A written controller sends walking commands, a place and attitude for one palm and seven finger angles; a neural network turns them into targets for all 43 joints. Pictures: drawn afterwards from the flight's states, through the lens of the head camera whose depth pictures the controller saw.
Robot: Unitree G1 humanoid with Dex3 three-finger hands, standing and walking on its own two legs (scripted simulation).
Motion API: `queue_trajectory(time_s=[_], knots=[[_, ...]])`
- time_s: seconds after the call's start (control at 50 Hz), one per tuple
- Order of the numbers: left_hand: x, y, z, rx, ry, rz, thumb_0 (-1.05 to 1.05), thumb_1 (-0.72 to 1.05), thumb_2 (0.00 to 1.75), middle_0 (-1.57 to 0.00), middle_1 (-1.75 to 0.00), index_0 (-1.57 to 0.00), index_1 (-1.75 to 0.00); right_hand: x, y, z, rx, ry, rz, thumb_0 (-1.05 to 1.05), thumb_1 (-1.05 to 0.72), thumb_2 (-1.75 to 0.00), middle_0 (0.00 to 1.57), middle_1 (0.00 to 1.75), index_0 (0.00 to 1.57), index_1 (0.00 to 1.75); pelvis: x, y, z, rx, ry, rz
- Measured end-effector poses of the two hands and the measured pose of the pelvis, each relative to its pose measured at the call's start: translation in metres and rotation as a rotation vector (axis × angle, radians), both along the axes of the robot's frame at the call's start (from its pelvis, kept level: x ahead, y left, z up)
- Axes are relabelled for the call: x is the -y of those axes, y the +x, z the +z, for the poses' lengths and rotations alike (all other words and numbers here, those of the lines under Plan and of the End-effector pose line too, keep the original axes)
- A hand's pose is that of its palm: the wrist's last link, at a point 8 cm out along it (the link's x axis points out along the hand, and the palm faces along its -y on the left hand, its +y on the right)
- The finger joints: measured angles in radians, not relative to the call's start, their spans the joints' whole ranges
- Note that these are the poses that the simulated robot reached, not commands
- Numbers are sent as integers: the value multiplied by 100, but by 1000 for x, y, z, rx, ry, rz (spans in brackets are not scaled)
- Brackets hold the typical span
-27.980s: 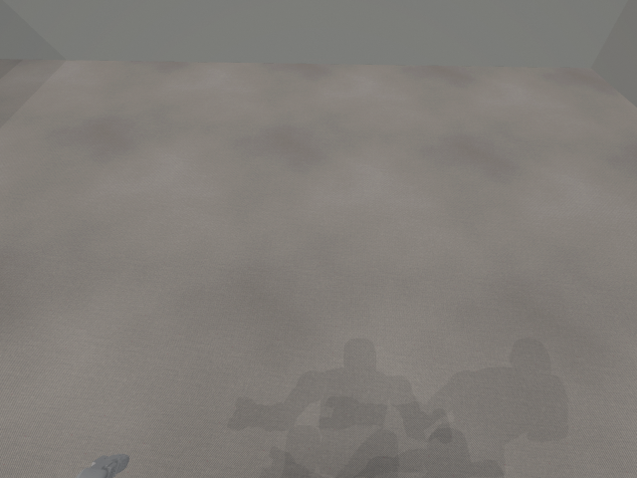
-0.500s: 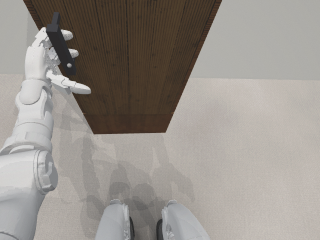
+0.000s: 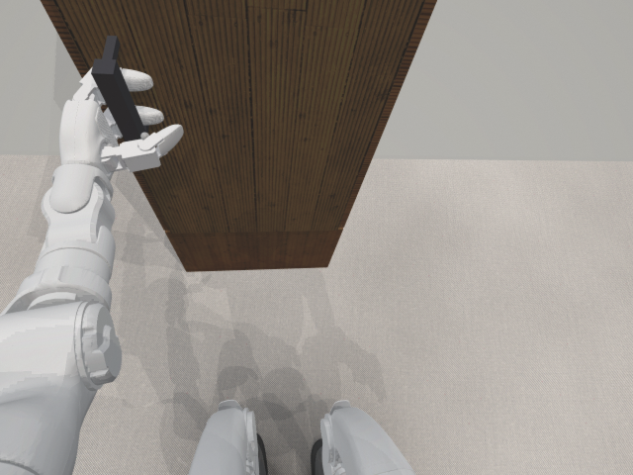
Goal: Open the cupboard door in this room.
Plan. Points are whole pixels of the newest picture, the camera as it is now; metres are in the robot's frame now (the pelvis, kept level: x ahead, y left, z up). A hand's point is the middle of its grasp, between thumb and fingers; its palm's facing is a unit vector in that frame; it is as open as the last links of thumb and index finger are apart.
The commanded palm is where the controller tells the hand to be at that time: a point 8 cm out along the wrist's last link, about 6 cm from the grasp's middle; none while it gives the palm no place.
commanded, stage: close the thumb around the handle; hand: left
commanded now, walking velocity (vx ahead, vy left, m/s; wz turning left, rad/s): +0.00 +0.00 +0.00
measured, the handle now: (128, 101) +0.56 +0.19 +0.06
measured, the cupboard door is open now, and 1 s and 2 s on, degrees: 0 25 47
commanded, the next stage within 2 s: pull the door open along its arc in 0.26 s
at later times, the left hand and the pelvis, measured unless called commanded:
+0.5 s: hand (147, 140) +0.51 +0.16 +0.06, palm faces +0.00 -1.00 -0.02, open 5.6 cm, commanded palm +0.48 +0.20 +0.05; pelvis +0.00 -0.01 +0.00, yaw +0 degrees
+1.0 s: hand (192, 239) +0.38 +0.11 +0.06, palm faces +0.33 -0.94 +0.10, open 5.8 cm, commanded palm +0.32 +0.14 +0.05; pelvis +0.01 -0.01 +0.02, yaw +2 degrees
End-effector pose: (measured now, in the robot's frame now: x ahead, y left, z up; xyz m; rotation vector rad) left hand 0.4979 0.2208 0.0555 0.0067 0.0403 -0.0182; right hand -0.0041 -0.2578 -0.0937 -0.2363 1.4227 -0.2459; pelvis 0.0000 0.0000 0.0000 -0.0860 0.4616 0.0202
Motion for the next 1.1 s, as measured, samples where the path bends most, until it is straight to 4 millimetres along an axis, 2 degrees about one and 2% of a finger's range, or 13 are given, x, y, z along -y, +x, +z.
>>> queue_trajectory(time_s=[0.14,0.22,0.48,0.64,0.72,0.8,0.92,1.02,1.1], knots=[[-2,-2,-1,26,15,11,0,63,78,-38,-132,-38,-133,3,1,-1,5,-1,4,0,-91,-90,20,30,20,30,3,-1,-1,-2,3,-2],[2,-3,1,36,22,-10,1,75,83,-39,-133,-39,-134,5,2,-3,-2,2,3,0,-91,-90,20,30,20,30,4,0,-1,-1,3,0],[4,-7,2,15,15,14,2,76,83,-37,-135,-36,-135,10,4,-3,14,6,2,0,-91,-90,20,30,20,30,9,-1,0,7,11,-2],[7,-30,1,26,9,3,2,76,79,-38,-135,-36,-135,10,16,0,41,32,-8,0,-91,-90,20,30,20,30,10,5,7,27,25,-12],[11,-53,1,27,6,-10,1,74,76,-38,-135,-36,-135,8,34,5,92,53,-6,0,-91,-90,20,30,20,30,11,10,14,47,33,-16],[19,-85,1,29,-14,-9,1,72,74,-37,-135,-37,-135,6,61,11,170,71,21,1,-91,-90,20,30,20,30,11,15,21,71,40,-18],[48,-132,-3,46,-128,246,2,69,74,-36,-135,-38,-135,-1,114,15,300,99,137,1,-91,-90,20,30,20,30,11,16,23,97,49,-8],[75,-165,-2,60,-81,380,1,71,77,-35,-135,-39,-135,-12,153,14,396,136,229,1,-91,-90,20,30,20,30,16,11,19,112,57,8],[96,-190,0,56,-28,406,0,72,77,-35,-135,-37,-135,-21,173,15,454,168,273,1,-91,-90,20,30,20,30,21,7,17,132,64,20]])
